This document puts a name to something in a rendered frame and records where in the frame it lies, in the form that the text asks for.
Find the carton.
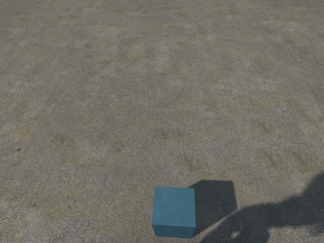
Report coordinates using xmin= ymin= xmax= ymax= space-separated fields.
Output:
xmin=151 ymin=186 xmax=196 ymax=238

